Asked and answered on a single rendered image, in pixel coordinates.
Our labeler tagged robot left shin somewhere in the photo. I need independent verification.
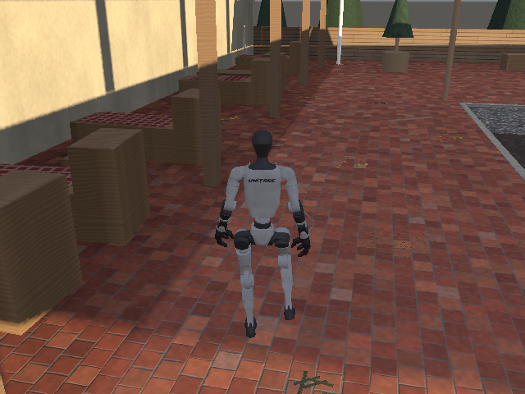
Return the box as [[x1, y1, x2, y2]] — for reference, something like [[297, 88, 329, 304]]
[[240, 275, 254, 327]]

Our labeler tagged robot head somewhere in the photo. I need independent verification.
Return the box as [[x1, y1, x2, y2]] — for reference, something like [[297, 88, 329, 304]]
[[249, 131, 276, 170]]

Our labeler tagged left robot hand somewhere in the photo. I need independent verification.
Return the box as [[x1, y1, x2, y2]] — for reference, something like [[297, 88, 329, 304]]
[[215, 229, 234, 247]]

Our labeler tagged left robot forearm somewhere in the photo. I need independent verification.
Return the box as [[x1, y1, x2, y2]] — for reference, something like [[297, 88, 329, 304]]
[[217, 199, 232, 232]]

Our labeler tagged right robot hand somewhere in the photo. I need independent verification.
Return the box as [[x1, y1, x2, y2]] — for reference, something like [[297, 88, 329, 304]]
[[291, 236, 311, 257]]

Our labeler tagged left robot upper arm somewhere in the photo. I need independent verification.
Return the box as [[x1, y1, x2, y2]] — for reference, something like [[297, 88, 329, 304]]
[[224, 166, 245, 211]]

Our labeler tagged right robot forearm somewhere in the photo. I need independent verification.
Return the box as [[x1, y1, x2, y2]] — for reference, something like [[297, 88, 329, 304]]
[[293, 200, 309, 239]]

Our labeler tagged right robot upper arm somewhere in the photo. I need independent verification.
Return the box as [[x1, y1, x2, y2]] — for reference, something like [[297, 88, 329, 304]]
[[280, 166, 301, 213]]

